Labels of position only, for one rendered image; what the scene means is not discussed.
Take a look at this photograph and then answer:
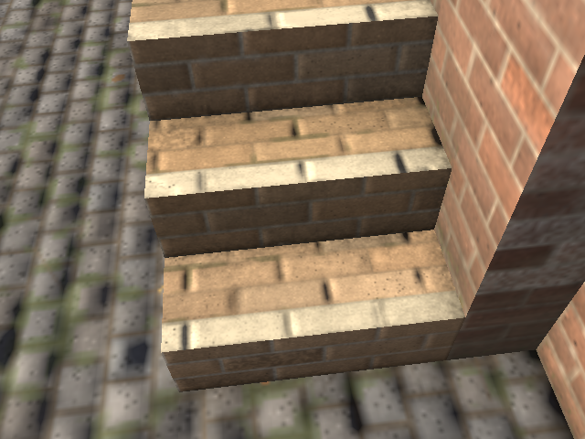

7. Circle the stairs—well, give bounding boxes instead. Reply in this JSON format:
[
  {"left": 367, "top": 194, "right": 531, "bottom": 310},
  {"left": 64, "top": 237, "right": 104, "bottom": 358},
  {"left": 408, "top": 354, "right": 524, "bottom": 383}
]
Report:
[{"left": 127, "top": 0, "right": 465, "bottom": 392}]

